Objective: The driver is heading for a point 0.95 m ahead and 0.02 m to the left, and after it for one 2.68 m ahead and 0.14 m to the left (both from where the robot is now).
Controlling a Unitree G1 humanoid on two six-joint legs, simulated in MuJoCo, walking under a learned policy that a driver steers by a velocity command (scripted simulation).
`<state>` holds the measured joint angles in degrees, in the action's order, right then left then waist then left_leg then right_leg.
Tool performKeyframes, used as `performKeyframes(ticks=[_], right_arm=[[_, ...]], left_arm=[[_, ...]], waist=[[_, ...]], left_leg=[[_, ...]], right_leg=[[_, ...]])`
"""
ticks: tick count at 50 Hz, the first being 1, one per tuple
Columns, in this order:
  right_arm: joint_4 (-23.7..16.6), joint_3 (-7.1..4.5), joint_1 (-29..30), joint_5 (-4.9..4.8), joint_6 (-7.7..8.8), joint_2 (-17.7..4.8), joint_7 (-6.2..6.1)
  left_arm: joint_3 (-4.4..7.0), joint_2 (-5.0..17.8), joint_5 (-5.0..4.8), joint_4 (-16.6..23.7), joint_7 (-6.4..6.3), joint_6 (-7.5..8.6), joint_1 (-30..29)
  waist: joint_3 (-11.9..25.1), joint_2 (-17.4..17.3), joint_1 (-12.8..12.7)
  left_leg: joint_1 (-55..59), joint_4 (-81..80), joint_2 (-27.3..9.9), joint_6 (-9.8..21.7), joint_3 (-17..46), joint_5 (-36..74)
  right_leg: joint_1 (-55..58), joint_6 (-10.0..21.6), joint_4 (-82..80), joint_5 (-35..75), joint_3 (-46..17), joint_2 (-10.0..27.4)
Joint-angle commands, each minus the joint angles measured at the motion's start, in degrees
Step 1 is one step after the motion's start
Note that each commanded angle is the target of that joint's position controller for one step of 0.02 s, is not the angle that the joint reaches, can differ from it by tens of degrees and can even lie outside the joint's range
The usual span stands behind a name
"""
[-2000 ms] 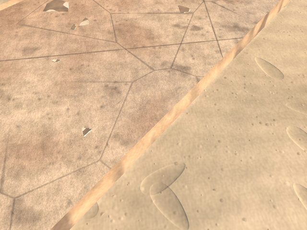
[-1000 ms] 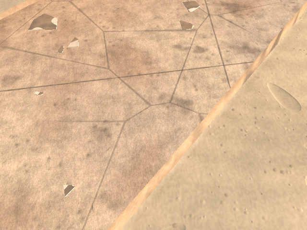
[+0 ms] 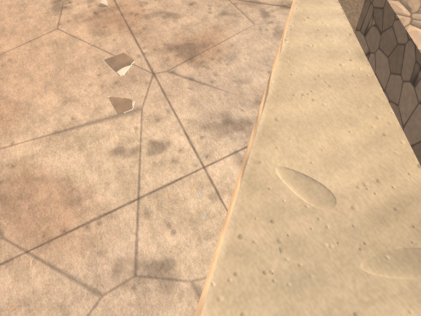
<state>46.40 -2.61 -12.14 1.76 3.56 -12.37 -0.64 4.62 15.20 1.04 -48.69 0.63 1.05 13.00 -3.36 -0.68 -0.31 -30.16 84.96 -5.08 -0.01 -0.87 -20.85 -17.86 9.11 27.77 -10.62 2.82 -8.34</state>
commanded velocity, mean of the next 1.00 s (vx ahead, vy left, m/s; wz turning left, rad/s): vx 0.47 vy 0.00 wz -0.14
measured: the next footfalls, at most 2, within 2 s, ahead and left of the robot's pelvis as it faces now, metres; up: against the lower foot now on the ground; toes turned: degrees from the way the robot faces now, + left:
left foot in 0.32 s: +0.39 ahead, +0.11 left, +0.13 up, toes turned -9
right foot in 0.74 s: +0.43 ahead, -0.26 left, +0.00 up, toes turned -15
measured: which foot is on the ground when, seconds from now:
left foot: up 0.00-0.30, down 0.32-0.74, up 0.76-1.00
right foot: down 0.00-0.42, up 0.44-0.72, down 0.74-1.00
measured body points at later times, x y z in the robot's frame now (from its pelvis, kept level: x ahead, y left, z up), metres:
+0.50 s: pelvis +0.26 -0.02 +0.07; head +0.26 -0.06 +0.51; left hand +0.40 +0.20 -0.05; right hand +0.35 -0.28 -0.05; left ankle +0.35 +0.11 -0.60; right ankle +0.11 -0.08 -0.56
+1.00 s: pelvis +0.47 -0.16 +0.00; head +0.47 -0.17 +0.45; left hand +0.44 +0.06 -0.15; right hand +0.61 -0.39 -0.12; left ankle +0.53 -0.02 -0.63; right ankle +0.40 -0.25 -0.73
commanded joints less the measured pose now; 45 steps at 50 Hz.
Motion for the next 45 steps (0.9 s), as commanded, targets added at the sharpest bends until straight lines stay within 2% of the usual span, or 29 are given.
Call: performKeyframes(ticks=[1, 3, 4, 7, 11, 12, 13, 15, 18, 19, 20, 21, 22, 23, 24, 26, 27, 28, 31, 32, 35, 37, 38, 39, 40, 41, 42, 43, 45], right_arm=[[-4.1, -0.37, -3.4, 0.85, -1.43, -2.5, 0.25], [-7.0, 0.52, 0.4, 1.73, -2.23, -0.8, 0.01], [-7.7, -0.35, 1.0, -2.78, -0.29, -1.2, -0.56], [-13.2, 1.69, 8.4, -1.84, 2.57, 0.4, 0.16], [-19.6, 3.06, 16.3, 0.13, 3.36, 0.7, 0.88], [-21.3, 3.43, 18.1, 0.8, 3.52, 1.0, 0.82], [-21.4, 3.72, 18.1, 0.49, 3.66, 3.0, 0.73], [-20.8, 3.83, 16.3, -0.84, 3.52, 1.9, 1.2], [-19.4, 2.54, 13.9, -1.01, 3.73, 0.7, 1.85], [-18.5, 1.55, 8.5, -1.93, 3.53, -0.1, 1.79], [-14.9, 0.05, -0.5, -2.19, 3.53, -2.7, 1.6], [-10.5, -1.5, -13.2, -0.96, 3.42, -5.9, 1.2], [-3.6, -2.81, -27.4, 0.04, 3.66, -7.8, 1.12], [0.2, -3.22, -26.8, -0.25, 4.35, -5.1, 0.61], [-0.8, -3.21, -19.2, -1.61, 5.5, -3.8, -0.1], [-1.6, -1.67, -6.5, -2.81, 6.62, 1.7, -1.44], [-3.9, -0.87, 2.9, -2.59, 6.57, 3.6, -1.84], [-5.1, -0.71, 7.1, -2.21, 6.14, 2.9, -2.02], [-4.3, -3.37, 3.1, -2.87, 4.77, -7.2, -2.41], [-4.0, -3.75, 1.5, -2.72, 4.39, -7.8, -2.62], [-3.4, -3.43, -1.0, -2.78, 2.91, -3.6, -2.86], [-2.4, -2.97, -3.1, -2.21, 1.28, 0.1, -2.81], [-3.0, -1.96, -3.7, -2.67, 1.12, 5.1, -2.27], [-2.7, -1.33, -17.2, -4.39, 2.04, 8.4, -1.21], [-2.9, -1.45, -22.0, -5.35, 2.38, 5.9, -0.82], [-5.5, -1.35, -15.6, -5.6, 2.23, 3.1, -1.47], [-6.3, -1.34, -6.9, -4.49, 1.05, 2.4, -2.2], [-6.9, -1.62, -6.8, -4.53, -0.55, 0.5, -2.09], [-6.6, -3.04, -3.4, -3.72, -2.1, -4.0, -1.79]], left_arm=[[0.65, 5.1, -0.68, 2.4, -0.56, 1.91, 4.0], [0.48, 5.7, -0.8, 1.8, -0.65, 2.27, 6.4], [-1.23, 0.0, -2.14, 2.6, -0.43, 2.08, 6.9], [-1.46, 1.9, -1.65, 1.5, -1.62, 1.31, 13.4], [-1.64, 1.8, -1.73, 2.6, -3.23, -0.47, 13.3], [-1.47, 2.1, -2.18, 3.2, -4.05, -1.15, 11.3], [-1.5, 1.4, -2.3, 2.1, -4.51, -1.7, 13.0], [-1.62, 0.8, -2.96, 0.2, -5.26, -2.71, 16.4], [-1.5, -0.7, -2.54, -0.4, -4.82, -4.22, 18.2], [-1.01, 1.9, -2.18, -0.9, -4.31, -3.94, 16.4], [-0.05, 3.9, -2.32, -0.1, -3.88, -3.47, 12.4], [1.2, 6.0, -3.51, 1.9, -3.45, -2.5, 5.3], [0.59, 3.8, -3.02, 6.7, -3.08, -1.64, -4.6], [0.05, 1.7, -1.29, 10.5, -3.36, -1.06, -8.4], [-0.47, 0.5, -0.08, 15.1, -3.22, -0.48, -13.1], [-2.03, -1.8, -1.37, 14.0, -1.1, -0.36, -4.2], [-1.91, -1.2, -2.64, 11.0, -0.35, -1.1, 4.3], [-2.24, -1.6, -3.08, 9.0, 0.4, -1.8, 9.6], [-3.24, -3.0, -2.12, 9.3, 1.85, -1.53, 7.1], [-2.9, -2.4, -2.54, 8.8, 1.85, -1.36, 6.7], [-1.25, 0.3, -2.4, 6.0, 0.95, -1.65, 8.1], [0.11, 1.5, -0.75, 1.0, 0.85, -0.54, 18.3], [-0.76, 1.7, 2.09, -0.7, 1.2, 1.24, 20.9], [-1.03, 4.6, 2.52, 0.0, 1.68, 2.4, 17.7], [1.55, 11.5, 0.93, -0.5, 2.1, 2.1, 16.5], [1.93, 12.2, -0.38, -0.7, 1.87, 2.04, 11.8], [-0.8, 3.9, 0.38, -0.2, 1.17, 2.09, 6.1], [-1.49, 3.6, 0.73, -1.3, 0.82, 2.71, 3.8], [-2.58, -0.9, 0.56, -2.4, -1.0, 4.23, 4.5]], waist=[[5.8, 1.5, 1.2], [4.7, 0.5, 1.3], [5.0, 1.4, 1.0], [3.2, -0.2, -0.2], [2.8, 0.6, 0.0], [4.2, 0.8, 0.4], [6.3, 4.5, 0.5], [5.5, 4.5, 0.1], [9.4, 2.6, 0.9], [13.0, 4.5, 4.5], [16.9, 0.8, 8.9], [20.6, -3.4, 15.5], [23.4, -19.5, 20.7], [18.6, -21.6, 17.4], [5.5, -12.9, 13.1], [-0.7, 3.6, 0.3], [-1.9, 6.1, -5.7], [-1.8, 7.1, -8.5], [2.0, 1.8, -7.5], [3.6, -1.3, -7.0], [5.4, -2.3, -6.6], [6.1, 4.8, -11.2], [4.4, 10.1, -10.4], [7.0, 16.4, -0.2], [10.9, 16.6, 3.2], [9.3, 14.6, 3.4], [5.9, 5.6, 2.4], [2.0, 10.3, 4.5], [-2.3, 5.6, 2.2]], left_leg=[[-15.7, 12.5, -0.3, -0.5, 0.2, -0.6], [-23.6, 17.2, -0.7, -0.5, 0.8, -1.0], [-33.4, 31.1, 0.3, -1.9, 2.1, -2.0], [-49.4, 28.7, -0.2, -1.4, 2.8, -0.1], [-40.0, 4.1, 0.9, -1.9, -0.9, 11.3], [-31.3, -6.2, 0.1, -1.7, -0.1, 16.0], [-28.9, -5.5, 0.3, -1.6, -1.0, 16.1], [-31.6, -10.4, 0.5, -0.2, -2.2, 12.9], [-5.2, -21.2, 6.8, 3.9, -6.7, 7.2], [6.9, -23.8, 6.4, 5.5, -2.4, 4.1], [21.1, -26.9, 3.8, 7.2, 2.3, 4.1], [34.2, -38.3, -0.3, 10.1, 9.1, 4.3], [44.3, -50.2, -9.4, 14.6, 27.7, 2.0], [35.9, -55.0, -13.4, 15.6, 42.0, -4.8], [23.5, -56.9, -12.2, 13.3, 38.9, -6.5], [7.9, -54.6, -8.4, 8.0, 26.7, -4.6], [-1.8, -52.8, -8.1, 6.5, 21.4, -3.0], [-11.4, -51.1, -7.2, 6.0, 16.1, -3.1], [-17.6, -51.2, -3.7, 5.1, 3.7, -3.0], [-15.2, -48.7, -3.3, 4.6, 3.3, -4.9], [-7.7, -35.8, -2.7, 2.1, 3.3, -10.6], [-8.1, -5.8, 4.5, -0.5, -1.6, -16.2], [-20.1, 18.3, 8.4, -0.1, 3.8, -21.4], [-25.6, 28.9, 8.5, 1.2, 11.4, -12.7], [-29.7, 33.2, 7.5, 0.7, 11.9, -6.7], [-35.2, 30.7, 3.8, 0.6, 10.5, -1.7], [-35.9, 34.7, 3.0, 0.8, 8.6, 2.5], [-32.2, 28.8, 1.5, 0.9, 8.0, 7.3], [-26.7, 10.6, 0.7, 0.7, 11.2, 9.2]], right_leg=[[9.3, 8.7, -10.7, 16.6, -21.3, 15.4], [7.2, 8.0, -9.3, 13.3, -22.3, 15.0], [10.6, 9.6, -8.4, 9.6, -28.6, 16.9], [19.5, 7.6, -7.4, 6.3, -31.1, 16.8], [9.1, 2.6, -9.4, 11.3, -26.3, 11.1], [6.2, 1.6, -12.3, 16.7, -24.4, 11.8], [10.3, 2.2, -12.7, 25.1, -24.9, 14.0], [20.8, 0.2, -9.7, 39.8, -21.1, 14.9], [16.3, -4.5, -2.2, 82.4, -17.8, 12.5], [11.5, -5.3, 3.8, 91.0, -20.7, 14.2], [3.0, -7.7, 12.3, 97.3, -20.9, 13.4], [-7.2, -11.4, 28.3, 83.1, -18.6, 8.4], [-20.0, -13.8, 52.8, 12.4, -17.9, 0.4], [-24.5, -11.9, 58.9, -18.1, -24.6, -0.5], [-28.5, -9.9, 60.5, -21.4, -25.0, 2.4], [-22.8, -4.9, 51.8, -15.1, -21.1, 9.7], [-16.8, -4.4, 46.5, -10.7, -18.2, 12.7], [-9.0, -5.1, 41.9, -4.8, -13.6, 12.5], [7.9, -9.4, 19.7, 11.4, -3.7, 11.5], [10.5, -10.3, 15.7, 14.9, -3.0, 12.3], [14.7, -10.6, 1.7, 23.8, 0.2, 13.8], [20.8, -7.5, -6.7, 23.6, 0.8, 14.2], [22.1, -6.5, 2.7, 31.8, -7.3, 18.2], [19.1, -6.3, 6.7, 53.3, -18.2, 27.6], [19.2, -0.5, 0.3, 36.3, -28.8, 36.6], [16.3, 3.8, -8.1, 11.2, -35.2, 40.8], [11.3, 2.6, -11.4, -0.7, -32.9, 36.4], [5.4, 1.7, -11.7, 2.9, -30.5, 35.2], [2.0, -1.0, -9.0, 8.8, -14.5, 27.5]])
Keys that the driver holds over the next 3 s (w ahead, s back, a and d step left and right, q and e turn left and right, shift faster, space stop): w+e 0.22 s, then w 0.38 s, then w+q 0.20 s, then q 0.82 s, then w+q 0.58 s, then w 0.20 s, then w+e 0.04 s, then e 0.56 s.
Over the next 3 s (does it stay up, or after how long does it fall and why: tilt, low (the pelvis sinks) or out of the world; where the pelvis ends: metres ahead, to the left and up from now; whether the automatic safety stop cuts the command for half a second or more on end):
stays up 0.96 0.04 0.14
